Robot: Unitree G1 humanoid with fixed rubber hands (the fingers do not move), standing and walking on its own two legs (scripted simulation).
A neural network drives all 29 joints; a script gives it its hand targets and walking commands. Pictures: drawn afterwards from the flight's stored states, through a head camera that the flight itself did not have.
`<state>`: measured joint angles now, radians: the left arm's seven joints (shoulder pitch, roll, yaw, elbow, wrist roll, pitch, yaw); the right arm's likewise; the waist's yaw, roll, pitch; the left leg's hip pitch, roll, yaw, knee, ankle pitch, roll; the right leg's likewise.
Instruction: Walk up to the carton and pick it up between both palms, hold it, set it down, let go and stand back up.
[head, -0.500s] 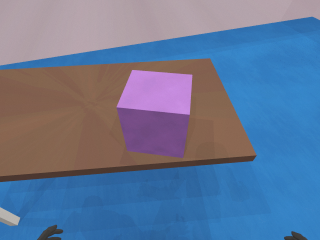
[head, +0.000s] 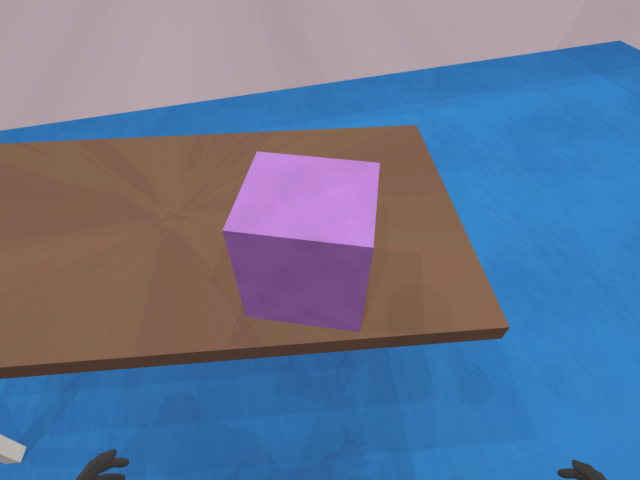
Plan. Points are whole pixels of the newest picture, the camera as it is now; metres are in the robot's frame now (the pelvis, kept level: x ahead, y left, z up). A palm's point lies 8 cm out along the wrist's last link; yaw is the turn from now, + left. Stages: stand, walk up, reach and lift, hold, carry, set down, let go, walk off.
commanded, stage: walk up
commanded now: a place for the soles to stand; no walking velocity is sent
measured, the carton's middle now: (309, 243) +0.49 +0.05 -0.01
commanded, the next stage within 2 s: reach and lift in 1.70 s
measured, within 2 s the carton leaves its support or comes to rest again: neither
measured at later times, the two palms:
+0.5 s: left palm out of the picture +0.11 +0.31 -0.07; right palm out of the picture +0.11 -0.31 -0.06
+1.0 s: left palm out of the picture +0.12 +0.32 -0.08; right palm out of the picture +0.11 -0.31 -0.07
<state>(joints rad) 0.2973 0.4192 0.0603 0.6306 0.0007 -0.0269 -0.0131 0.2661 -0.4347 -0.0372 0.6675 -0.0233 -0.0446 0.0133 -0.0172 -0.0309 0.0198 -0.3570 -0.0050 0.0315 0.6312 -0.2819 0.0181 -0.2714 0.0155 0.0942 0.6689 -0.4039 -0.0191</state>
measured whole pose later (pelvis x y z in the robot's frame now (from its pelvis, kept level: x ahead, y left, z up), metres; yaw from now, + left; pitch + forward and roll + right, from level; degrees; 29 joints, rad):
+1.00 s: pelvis +0.01 +0.01 +0.00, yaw +1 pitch -1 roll -1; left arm 0.30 0.41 0.05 0.64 0.00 -0.04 -0.01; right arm 0.30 -0.44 -0.03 0.67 -0.02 -0.04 0.01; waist -0.02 0.00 0.06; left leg -0.33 0.00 0.00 0.68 -0.34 0.02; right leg -0.31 0.00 0.09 0.65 -0.33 0.00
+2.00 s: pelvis +0.02 -0.01 +0.00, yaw +1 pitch +0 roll +1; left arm 0.13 0.40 0.06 0.57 0.00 0.17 -0.01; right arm 0.18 -0.34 -0.08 0.84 -0.05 -0.34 0.02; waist -0.02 -0.06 0.06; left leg -0.29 0.00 -0.01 0.60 -0.30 0.00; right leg -0.30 0.00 0.09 0.62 -0.31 0.03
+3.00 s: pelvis +0.03 -0.01 +0.02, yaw +1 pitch -3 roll +0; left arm 0.13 0.40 0.07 0.45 -0.10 -0.21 -0.21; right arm 0.30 -0.04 0.16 0.40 0.10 -0.42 -0.26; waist 0.04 -0.06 0.11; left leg -0.18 0.00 0.00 0.48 -0.25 -0.01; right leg -0.18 0.00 0.09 0.48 -0.25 0.03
